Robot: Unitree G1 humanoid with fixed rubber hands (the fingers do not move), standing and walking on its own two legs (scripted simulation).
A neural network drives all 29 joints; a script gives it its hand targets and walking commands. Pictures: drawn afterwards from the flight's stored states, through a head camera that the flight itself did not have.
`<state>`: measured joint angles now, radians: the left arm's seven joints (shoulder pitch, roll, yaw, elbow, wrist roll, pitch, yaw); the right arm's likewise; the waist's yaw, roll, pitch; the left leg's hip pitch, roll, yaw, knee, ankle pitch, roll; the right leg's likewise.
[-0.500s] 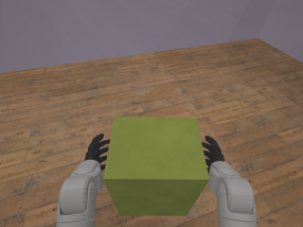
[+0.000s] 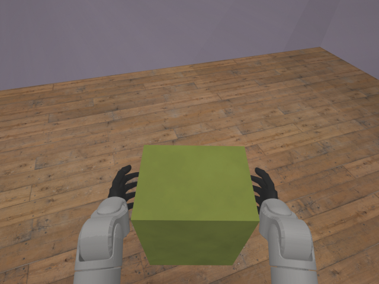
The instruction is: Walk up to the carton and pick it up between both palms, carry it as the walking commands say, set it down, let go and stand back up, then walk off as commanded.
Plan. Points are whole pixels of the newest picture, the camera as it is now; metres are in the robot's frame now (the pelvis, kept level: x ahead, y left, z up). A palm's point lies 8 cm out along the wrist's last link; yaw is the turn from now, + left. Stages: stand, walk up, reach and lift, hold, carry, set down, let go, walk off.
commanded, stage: carry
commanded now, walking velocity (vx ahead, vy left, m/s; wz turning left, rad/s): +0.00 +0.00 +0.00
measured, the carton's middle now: (192, 211) +0.29 +0.00 +0.00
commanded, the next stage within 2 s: none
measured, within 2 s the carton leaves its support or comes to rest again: neither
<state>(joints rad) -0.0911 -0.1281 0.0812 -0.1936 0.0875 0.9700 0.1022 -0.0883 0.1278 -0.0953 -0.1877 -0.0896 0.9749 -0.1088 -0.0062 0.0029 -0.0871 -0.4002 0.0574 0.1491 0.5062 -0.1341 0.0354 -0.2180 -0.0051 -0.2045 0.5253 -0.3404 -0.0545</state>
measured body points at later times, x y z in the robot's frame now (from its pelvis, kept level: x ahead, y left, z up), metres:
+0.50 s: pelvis +0.00 +0.00 +0.00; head -0.02 +0.00 +0.45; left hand +0.28 +0.14 +0.06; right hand +0.28 -0.16 +0.06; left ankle +0.08 +0.10 -0.73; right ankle -0.03 -0.07 -0.73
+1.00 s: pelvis +0.00 +0.00 +0.00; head -0.01 +0.00 +0.45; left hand +0.28 +0.14 +0.06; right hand +0.28 -0.16 +0.06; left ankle +0.08 +0.10 -0.73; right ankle -0.03 -0.07 -0.73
